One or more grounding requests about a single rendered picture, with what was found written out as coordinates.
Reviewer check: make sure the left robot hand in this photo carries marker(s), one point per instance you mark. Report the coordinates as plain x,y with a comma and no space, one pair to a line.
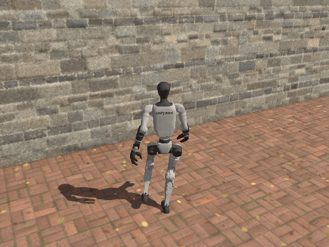
132,157

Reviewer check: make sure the left robot upper arm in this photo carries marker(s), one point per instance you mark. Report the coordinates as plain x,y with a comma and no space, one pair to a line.
145,118

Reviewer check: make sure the right robot hand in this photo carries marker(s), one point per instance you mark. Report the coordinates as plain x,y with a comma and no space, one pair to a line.
183,140

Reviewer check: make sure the left robot forearm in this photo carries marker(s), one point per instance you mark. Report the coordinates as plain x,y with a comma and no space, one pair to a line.
138,140

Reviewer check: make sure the left robot foot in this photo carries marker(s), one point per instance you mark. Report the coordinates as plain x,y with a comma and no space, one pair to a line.
145,197

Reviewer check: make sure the right robot upper arm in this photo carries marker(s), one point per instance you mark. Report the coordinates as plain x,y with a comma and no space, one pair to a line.
182,116

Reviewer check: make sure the right robot forearm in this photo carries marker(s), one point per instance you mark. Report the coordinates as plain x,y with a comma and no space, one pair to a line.
186,133

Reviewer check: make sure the left robot thigh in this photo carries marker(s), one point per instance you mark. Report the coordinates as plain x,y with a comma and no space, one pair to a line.
152,150

